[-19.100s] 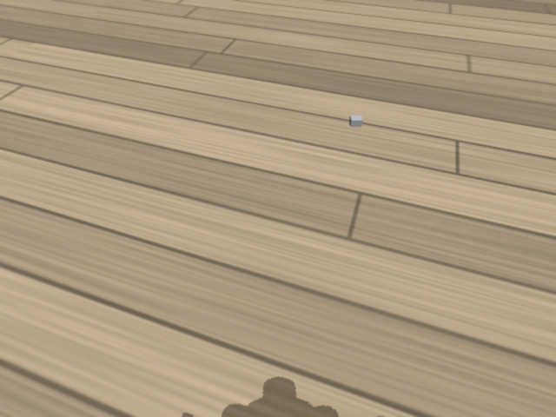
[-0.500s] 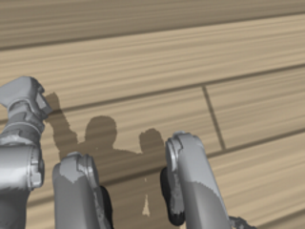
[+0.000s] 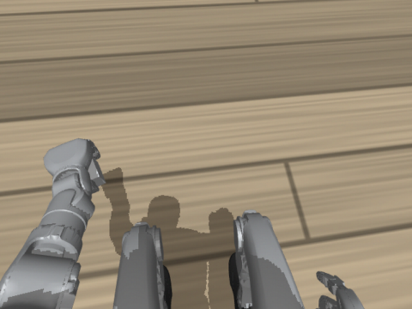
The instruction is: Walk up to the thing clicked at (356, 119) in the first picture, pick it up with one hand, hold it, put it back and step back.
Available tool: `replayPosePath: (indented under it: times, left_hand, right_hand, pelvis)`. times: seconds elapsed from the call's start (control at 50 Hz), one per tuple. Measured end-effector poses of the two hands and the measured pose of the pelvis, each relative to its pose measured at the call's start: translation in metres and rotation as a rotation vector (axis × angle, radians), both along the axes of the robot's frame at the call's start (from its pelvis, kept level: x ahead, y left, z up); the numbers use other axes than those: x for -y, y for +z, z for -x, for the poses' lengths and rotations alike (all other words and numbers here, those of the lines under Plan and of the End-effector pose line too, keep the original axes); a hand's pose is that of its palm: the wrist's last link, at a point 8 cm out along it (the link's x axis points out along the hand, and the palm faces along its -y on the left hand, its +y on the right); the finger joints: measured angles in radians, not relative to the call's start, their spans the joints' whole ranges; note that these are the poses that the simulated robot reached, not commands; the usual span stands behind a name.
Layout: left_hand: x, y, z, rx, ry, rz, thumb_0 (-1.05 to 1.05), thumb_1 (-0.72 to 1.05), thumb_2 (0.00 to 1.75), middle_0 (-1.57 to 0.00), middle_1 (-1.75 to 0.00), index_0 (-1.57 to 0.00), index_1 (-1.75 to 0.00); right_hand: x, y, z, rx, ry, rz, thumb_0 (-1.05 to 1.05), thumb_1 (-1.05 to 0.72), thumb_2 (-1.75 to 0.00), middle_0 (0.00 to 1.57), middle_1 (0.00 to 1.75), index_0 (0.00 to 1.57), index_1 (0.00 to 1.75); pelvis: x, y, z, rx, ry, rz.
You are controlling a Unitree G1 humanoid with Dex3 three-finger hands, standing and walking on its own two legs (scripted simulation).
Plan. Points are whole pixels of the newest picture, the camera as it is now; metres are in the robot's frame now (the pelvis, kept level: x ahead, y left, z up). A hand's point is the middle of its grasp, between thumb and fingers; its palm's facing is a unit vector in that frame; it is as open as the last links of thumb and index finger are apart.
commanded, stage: lift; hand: left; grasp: from above
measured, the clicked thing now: (83, 175) +0.42 +0.26 -0.13
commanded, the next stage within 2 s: hold in 0.88 s
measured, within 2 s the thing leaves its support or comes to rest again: neither
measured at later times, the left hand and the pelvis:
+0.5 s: hand (37, 146) +0.39 +0.23 +0.09, palm faces -0.41 -0.21 -0.89, open 8.6 cm; pelvis +0.05 +0.00 +0.18, yaw +1 degrees
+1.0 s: hand out of the picture +0.40 +0.23 +0.17, palm faces -0.40 -0.21 -0.89, open 8.6 cm; pelvis +0.08 +0.00 +0.25, yaw +2 degrees
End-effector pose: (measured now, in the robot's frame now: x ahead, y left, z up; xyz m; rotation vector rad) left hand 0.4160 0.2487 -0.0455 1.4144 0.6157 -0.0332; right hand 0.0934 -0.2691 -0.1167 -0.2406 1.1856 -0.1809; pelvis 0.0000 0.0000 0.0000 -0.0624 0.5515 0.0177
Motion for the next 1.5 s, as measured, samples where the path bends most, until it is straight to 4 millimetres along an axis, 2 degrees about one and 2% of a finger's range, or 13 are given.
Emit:
replayPosePath:
  times: [0.2, 0.34, 0.48, 0.62, 0.78, 0.96, 1.22, 1.5]
  left_hand:
    - [0.002, 0.09, 0.021, -0.022, 0.048, -0.001, -0.03, 0.19, 0.26, -0.92, -0.28, -0.91, -0.28]
    - [0.007, 0.147, 0.025, -0.037, 0.061, 0.006, -0.03, 0.2, 0.25, -0.91, -0.29, -0.91, -0.28]
    - [0.011, 0.188, 0.023, -0.05, 0.053, 0.01, -0.03, 0.21, 0.25, -0.9, -0.29, -0.9, -0.29]
    - [0.01, 0.219, 0.02, -0.053, 0.058, 0.012, -0.03, 0.21, 0.25, -0.9, -0.3, -0.89, -0.29]
    - [0.008, 0.248, 0.016, -0.045, 0.072, 0.011, -0.03, 0.2, 0.26, -0.9, -0.3, -0.89, -0.3]
    - [0.01, 0.272, 0.011, -0.04, 0.058, 0.01, -0.03, 0.19, 0.28, -0.9, -0.3, -0.89, -0.3]
    - [0.012, 0.3, 0.007, -0.029, 0.039, 0.003, -0.03, 0.21, 0.27, -0.89, -0.31, -0.88, -0.31]
    - [0.013, 0.32, 0.012, -0.02, 0.029, -0.002, -0.03, 0.22, 0.25, -0.88, -0.32, -0.87, -0.31]
  right_hand:
    - [-0.012, 0.081, -0.029, 0.082, -0.032, 0.005, 0.01, -0.89, -0.9, 0.2, 0.3, 0.2, 0.3]
    - [-0.015, 0.134, -0.038, 0.116, -0.051, 0.002, 0.01, -0.89, -0.9, 0.2, 0.3, 0.2, 0.3]
    - [-0.013, 0.176, -0.039, 0.119, -0.062, 0.01, 0.01, -0.89, -0.9, 0.2, 0.3, 0.2, 0.3]
    - [-0.012, 0.206, -0.04, 0.101, -0.064, 0.01, 0.01, -0.88, -0.9, 0.2, 0.3, 0.2, 0.3]
    - [-0.012, 0.23, -0.047, 0.092, -0.06, -0.004, 0.01, -0.88, -0.9, 0.2, 0.3, 0.2, 0.3]
    - [-0.012, 0.249, -0.063, 0.121, -0.051, -0.021, 0.01, -0.88, -0.89, 0.2, 0.3, 0.2, 0.3]
    - [-0.014, 0.265, -0.088, 0.175, -0.03, -0.049, 0.01, -0.88, -0.89, 0.2, 0.3, 0.2, 0.3]
    - [-0.019, 0.274, -0.1, 0.204, -0.003, -0.079, 0.01, -0.88, -0.89, 0.2, 0.3, 0.2, 0.3]
  pelvis:
    - [0.0, 0.082, -0.015, 0.087, 0.008, -0.014]
    - [0.002, 0.134, -0.03, 0.16, 0.01, -0.022]
    - [0.002, 0.176, -0.044, 0.221, 0.012, -0.029]
    - [0.001, 0.206, -0.059, 0.271, 0.013, -0.037]
    - [0.0, 0.231, -0.071, 0.321, 0.016, -0.046]
    - [0.0, 0.25, -0.082, 0.365, 0.014, -0.054]
    - [-0.002, 0.264, -0.091, 0.413, 0.01, -0.062]
    - [-0.001, 0.273, -0.092, 0.456, 0.007, -0.065]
